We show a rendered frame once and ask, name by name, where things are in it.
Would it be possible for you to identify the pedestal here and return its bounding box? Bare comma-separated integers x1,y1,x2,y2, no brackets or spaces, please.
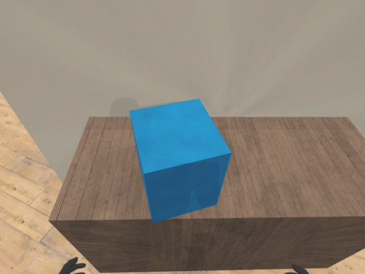
49,117,365,273

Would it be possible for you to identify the carton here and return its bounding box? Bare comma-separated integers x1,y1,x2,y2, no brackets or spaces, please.
129,99,232,223

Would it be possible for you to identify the left robot hand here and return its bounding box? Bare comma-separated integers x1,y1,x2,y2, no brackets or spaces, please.
59,257,86,274

